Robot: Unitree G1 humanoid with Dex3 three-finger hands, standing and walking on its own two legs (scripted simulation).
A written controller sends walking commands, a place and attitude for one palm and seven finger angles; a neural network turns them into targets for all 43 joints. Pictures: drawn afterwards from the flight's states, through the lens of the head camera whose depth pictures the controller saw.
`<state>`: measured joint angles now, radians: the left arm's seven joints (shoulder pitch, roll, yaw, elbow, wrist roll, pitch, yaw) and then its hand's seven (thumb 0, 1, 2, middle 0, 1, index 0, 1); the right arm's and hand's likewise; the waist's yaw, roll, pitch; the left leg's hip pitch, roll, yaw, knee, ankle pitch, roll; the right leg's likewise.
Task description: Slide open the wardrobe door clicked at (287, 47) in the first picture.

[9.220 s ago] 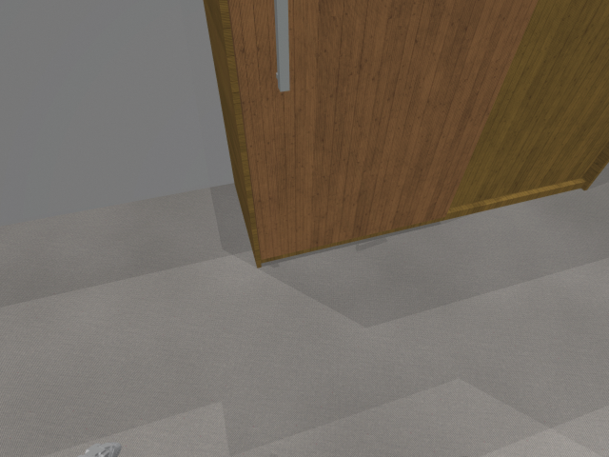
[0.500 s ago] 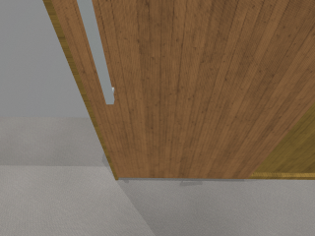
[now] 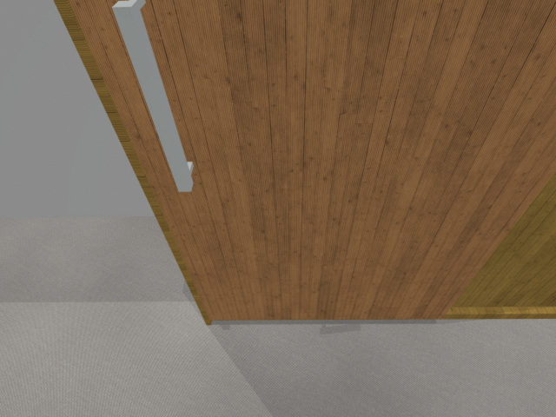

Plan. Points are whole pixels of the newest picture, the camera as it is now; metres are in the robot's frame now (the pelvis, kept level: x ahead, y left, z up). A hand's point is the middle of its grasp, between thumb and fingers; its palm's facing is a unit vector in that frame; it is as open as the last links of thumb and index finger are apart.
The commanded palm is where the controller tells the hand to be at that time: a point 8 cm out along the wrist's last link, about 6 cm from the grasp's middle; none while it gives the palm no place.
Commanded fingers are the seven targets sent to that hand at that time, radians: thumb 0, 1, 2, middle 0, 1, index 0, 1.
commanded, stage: look again from close up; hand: left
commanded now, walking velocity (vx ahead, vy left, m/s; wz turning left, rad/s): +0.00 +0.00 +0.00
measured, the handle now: (165, 107) +0.53 +0.22 +0.18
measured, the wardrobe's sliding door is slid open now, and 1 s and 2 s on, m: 0.00 0.00 0.00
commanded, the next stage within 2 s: shuffle to correct the standing spot in 0.44 s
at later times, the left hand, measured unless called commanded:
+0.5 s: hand out of the picture +0.01 +0.17 -0.17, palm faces +0.03 -0.98 -0.21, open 7.4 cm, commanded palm none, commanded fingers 0.00 0.90 0.90 -0.20 -0.30 -0.20 -0.30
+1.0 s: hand out of the picture +0.04 +0.19 -0.18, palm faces +0.09 -0.98 -0.20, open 7.4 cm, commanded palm none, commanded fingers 0.00 0.90 0.90 -0.20 -0.30 -0.20 -0.30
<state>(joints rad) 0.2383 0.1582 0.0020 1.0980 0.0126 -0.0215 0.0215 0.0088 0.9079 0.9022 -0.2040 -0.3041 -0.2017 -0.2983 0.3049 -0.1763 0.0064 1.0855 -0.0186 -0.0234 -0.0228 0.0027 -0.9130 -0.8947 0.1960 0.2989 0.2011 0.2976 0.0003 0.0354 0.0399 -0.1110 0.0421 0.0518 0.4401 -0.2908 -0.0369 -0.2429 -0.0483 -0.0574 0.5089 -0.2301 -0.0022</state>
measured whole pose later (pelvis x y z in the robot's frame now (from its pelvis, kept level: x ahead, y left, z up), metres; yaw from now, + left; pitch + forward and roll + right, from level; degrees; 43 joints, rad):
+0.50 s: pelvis +0.00 -0.01 +0.00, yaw +0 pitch -2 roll +1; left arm 0.24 0.17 0.01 1.11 0.01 -0.02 0.02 0.01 0.90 0.90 -0.20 -0.30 -0.20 -0.30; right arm 0.29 -0.17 0.00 1.11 -0.02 -0.02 -0.02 0.00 -0.91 -0.89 0.20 0.30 0.20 0.30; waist 0.01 0.01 0.05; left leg -0.11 0.06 0.04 0.42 -0.27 -0.05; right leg -0.23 -0.03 -0.07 0.47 -0.20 -0.02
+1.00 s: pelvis +0.04 +0.02 -0.01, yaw +1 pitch -1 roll +0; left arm 0.30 0.14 0.05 1.06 0.03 -0.03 0.01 0.01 0.90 0.90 -0.20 -0.30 -0.20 -0.30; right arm 0.42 -0.12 0.00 1.10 -0.02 -0.01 -0.02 0.00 -0.91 -0.89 0.20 0.30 0.20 0.30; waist 0.01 0.01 0.06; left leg -0.19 0.03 0.06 0.67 -0.45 0.00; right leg -0.26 -0.07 -0.08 0.64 -0.35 0.01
